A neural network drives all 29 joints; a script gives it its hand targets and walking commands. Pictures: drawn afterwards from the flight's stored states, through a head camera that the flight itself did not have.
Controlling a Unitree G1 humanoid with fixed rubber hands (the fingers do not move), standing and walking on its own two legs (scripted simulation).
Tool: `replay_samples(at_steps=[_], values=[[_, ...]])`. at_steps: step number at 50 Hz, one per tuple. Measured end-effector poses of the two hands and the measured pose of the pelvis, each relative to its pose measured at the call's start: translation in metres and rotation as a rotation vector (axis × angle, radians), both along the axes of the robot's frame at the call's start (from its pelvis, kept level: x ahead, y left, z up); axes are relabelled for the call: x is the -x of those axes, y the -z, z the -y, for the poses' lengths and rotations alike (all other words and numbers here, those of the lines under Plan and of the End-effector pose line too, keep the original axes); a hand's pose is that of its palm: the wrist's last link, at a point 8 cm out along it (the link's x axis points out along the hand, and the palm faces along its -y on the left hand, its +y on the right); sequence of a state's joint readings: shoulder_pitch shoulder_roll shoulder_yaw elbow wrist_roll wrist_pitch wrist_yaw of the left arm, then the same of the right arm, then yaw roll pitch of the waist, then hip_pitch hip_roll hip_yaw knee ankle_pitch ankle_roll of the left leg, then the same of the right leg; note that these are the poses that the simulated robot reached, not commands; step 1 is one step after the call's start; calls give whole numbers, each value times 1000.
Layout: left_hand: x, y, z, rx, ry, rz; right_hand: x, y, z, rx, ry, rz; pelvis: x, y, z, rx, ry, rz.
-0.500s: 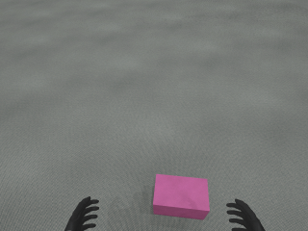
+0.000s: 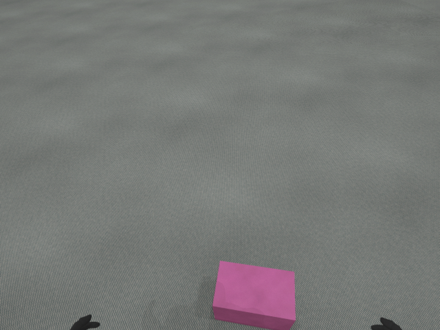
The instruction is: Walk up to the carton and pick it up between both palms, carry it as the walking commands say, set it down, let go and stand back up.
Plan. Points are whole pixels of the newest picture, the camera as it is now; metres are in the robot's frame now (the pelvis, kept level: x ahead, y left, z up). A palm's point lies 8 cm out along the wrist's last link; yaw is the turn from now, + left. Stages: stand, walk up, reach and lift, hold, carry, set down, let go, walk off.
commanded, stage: stand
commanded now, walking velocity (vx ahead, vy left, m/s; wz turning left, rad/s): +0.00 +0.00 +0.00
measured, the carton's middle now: (253, 296) +0.40 -0.09 -0.68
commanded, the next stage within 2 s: none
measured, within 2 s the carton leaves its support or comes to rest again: neither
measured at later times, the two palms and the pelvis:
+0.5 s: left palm out of the picture +0.10 +0.30 -0.09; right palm out of the picture +0.09 -0.29 -0.09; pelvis -0.01 +0.01 +0.01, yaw +0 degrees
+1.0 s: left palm out of the picture +0.06 +0.32 -0.10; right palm out of the picture +0.04 -0.29 -0.10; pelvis -0.03 +0.01 +0.01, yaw -1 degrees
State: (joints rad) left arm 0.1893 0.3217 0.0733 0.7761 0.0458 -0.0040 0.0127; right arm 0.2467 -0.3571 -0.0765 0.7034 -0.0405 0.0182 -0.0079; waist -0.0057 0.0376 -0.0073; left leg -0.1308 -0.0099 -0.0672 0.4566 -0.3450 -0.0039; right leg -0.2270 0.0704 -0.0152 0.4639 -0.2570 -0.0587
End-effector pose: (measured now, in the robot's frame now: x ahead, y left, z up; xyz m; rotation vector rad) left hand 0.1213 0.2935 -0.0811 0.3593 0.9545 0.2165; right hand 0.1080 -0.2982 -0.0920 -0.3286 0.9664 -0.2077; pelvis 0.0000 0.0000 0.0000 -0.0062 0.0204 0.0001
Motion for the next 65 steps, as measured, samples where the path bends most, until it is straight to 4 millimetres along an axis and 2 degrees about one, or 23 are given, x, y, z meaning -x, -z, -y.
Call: replay_samples(at_steps=[7, 13, 24, 41, 45, 50, 59, 65], values=[[-12, 4, 10, 31, -7, 8, -14, 3, -8, -10, -21, -4, -8, -1, 2, 4, -6, 7], [-6, 7, 6, 32, -21, -15, -15, 2, -13, -9, -24, -2, -6, -2, 0, 5, -1, 15], [23, 9, -9, 24, -48, -66, 12, 2, -11, 2, -11, -40, 10, -5, -5, 2, 6, 39], [65, 19, -18, 34, -52, -162, 61, 6, -5, 16, 19, -131, 31, -8, -10, -2, 17, 50], [65, 19, -21, 29, -47, -176, 68, 8, -5, 16, 28, -159, 30, -8, -12, -1, 17, 50], [59, 18, -22, 24, -42, -178, 67, 10, -7, 15, 37, -167, 27, -8, -14, -4, 16, 50], [42, 16, -22, 18, -29, -156, 53, 11, -10, 6, 37, -160, 21, -8, -14, -4, 15, 50], [39, 15, -20, 17, -32, -155, 45, 10, -9, 6, 30, -153, 19, -9, -14, -4, 15, 49]])
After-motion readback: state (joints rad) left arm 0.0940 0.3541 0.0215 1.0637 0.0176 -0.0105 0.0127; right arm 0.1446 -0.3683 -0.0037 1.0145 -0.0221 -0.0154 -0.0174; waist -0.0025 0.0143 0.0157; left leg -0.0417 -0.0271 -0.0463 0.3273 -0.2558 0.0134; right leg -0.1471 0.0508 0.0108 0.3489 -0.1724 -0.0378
